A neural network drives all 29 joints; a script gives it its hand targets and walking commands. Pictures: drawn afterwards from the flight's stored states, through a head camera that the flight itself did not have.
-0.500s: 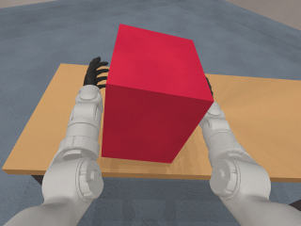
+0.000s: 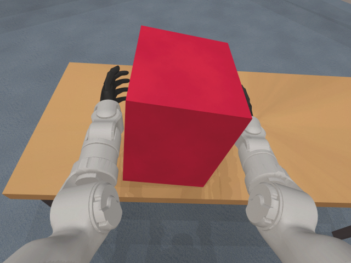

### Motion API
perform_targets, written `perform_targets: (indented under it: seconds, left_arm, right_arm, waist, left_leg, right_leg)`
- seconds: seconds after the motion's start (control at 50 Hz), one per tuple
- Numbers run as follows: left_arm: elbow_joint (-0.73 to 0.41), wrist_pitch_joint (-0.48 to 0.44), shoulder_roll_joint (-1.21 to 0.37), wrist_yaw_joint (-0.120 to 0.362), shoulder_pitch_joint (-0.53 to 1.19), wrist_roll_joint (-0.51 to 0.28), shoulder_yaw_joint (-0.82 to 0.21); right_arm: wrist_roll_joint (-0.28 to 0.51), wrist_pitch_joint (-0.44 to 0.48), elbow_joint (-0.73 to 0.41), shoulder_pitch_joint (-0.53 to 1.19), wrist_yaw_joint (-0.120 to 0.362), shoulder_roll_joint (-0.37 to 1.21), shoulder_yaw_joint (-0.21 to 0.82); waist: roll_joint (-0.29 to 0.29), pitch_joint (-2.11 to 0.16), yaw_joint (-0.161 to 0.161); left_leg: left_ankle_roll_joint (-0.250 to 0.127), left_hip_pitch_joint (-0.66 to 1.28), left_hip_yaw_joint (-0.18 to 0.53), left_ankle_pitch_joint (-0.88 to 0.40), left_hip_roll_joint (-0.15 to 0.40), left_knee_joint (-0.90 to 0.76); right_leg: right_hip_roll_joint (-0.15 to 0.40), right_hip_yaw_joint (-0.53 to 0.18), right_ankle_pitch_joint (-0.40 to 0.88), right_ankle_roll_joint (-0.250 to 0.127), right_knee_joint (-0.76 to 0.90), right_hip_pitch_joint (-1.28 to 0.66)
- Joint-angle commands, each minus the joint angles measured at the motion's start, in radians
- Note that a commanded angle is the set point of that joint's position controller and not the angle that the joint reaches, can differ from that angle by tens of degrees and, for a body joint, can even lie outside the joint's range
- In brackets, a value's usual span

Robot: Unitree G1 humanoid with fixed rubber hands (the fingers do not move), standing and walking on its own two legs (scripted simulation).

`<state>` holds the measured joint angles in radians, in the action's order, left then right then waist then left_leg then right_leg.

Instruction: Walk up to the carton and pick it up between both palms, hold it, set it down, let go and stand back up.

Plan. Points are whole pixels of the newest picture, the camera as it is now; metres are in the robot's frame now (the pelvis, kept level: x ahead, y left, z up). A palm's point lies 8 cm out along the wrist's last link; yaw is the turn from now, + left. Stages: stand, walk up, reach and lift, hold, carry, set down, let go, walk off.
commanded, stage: set down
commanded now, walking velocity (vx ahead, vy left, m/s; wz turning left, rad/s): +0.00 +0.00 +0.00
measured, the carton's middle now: (174, 112) +0.47 +0.05 +0.06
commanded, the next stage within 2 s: none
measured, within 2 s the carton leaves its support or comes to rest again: rests again in 0.72 s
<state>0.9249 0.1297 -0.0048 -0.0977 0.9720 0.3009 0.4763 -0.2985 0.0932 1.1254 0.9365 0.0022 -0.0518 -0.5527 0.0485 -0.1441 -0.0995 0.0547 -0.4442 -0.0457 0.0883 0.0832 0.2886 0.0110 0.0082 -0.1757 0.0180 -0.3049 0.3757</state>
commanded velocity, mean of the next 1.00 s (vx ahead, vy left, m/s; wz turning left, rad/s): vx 0.00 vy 0.00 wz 0.00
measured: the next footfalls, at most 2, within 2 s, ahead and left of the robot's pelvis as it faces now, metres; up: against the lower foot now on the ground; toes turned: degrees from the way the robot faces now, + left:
none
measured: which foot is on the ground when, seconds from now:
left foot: down 0.00-1.00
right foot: down 0.00-1.00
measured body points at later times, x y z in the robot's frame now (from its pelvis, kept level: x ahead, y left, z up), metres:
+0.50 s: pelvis -0.01 +0.00 +0.00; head +0.06 +0.03 +0.44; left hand +0.44 +0.21 +0.10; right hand +0.47 -0.10 +0.09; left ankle +0.01 +0.15 -0.75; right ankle -0.04 -0.13 -0.75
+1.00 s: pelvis -0.01 +0.00 +0.00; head +0.06 +0.03 +0.44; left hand +0.43 +0.21 +0.09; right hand +0.47 -0.10 +0.09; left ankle +0.01 +0.15 -0.75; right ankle -0.04 -0.13 -0.75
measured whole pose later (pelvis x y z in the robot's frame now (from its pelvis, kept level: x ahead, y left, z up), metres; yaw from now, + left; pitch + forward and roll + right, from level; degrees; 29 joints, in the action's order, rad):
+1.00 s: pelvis -0.01 +0.00 +0.00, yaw +0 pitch +15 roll +0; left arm 0.85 0.04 -0.05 -0.08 0.89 0.38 0.54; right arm -0.42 0.14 1.08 0.94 0.06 -0.01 -0.67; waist 0.08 -0.13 -0.11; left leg 0.05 -0.46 -0.05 0.07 0.08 0.28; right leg 0.02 0.00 -0.16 0.02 -0.30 0.40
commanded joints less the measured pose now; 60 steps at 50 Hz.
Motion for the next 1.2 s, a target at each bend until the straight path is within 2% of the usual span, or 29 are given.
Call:
perform_targets:
  seconds: [0.0,0.12,0.48,0.68,0.94,1.18]
  left_arm:
    - [-0.082,-0.069,-0.48,0.106,0.649,-0.023,-0.229]
    - [-0.063,-0.08,-0.475,0.109,0.633,-0.019,-0.217]
    - [-0.081,-0.096,-0.463,0.092,0.61,0.016,-0.189]
    - [-0.109,-0.095,-0.464,0.085,0.567,0.04,-0.182]
    - [-0.129,-0.095,-0.458,0.094,0.51,0.076,-0.154]
    - [-0.162,-0.095,-0.457,0.092,0.47,0.105,-0.14]
  right_arm:
    - [-0.033,0.104,-0.129,0.799,0.156,0.48,0.243]
    - [-0.054,0.103,-0.103,0.77,0.158,0.477,0.23]
    - [-0.12,0.105,-0.063,0.694,0.183,0.461,0.144]
    - [-0.137,0.111,-0.062,0.65,0.186,0.445,0.122]
    - [-0.159,0.111,-0.085,0.598,0.182,0.451,0.106]
    - [-0.184,0.108,-0.097,0.544,0.181,0.443,0.069]
  waist:
    - [-0.015,-0.768,-0.018]
    - [0.001,-0.743,-0.017]
    - [-0.034,-0.726,-0.013]
    - [-0.045,-0.693,-0.011]
    - [-0.029,-0.627,-0.007]
    - [-0.044,-0.589,0.001]
  left_leg:
    - [-0.003,0.436,-0.117,-0.483,-0.068,0.101]
    - [-0.008,0.433,-0.12,-0.475,-0.065,0.096]
    - [-0.011,0.472,-0.132,-0.433,-0.058,0.094]
    - [-0.009,0.494,-0.131,-0.456,-0.055,0.097]
    - [-0.022,0.465,-0.138,-0.428,-0.061,0.081]
    - [-0.025,0.489,-0.138,-0.418,-0.061,0.074]
  right_leg:
    - [-0.033,0.112,0.64,0.047,-0.071,-0.25]
    - [-0.035,0.113,0.609,0.047,-0.062,-0.224]
    - [-0.034,0.122,0.427,0.034,-0.026,-0.113]
    - [-0.038,0.126,0.388,0.029,-0.011,-0.087]
    - [-0.033,0.118,0.38,0.035,-0.008,-0.117]
    - [-0.036,0.12,0.307,0.03,0.011,-0.091]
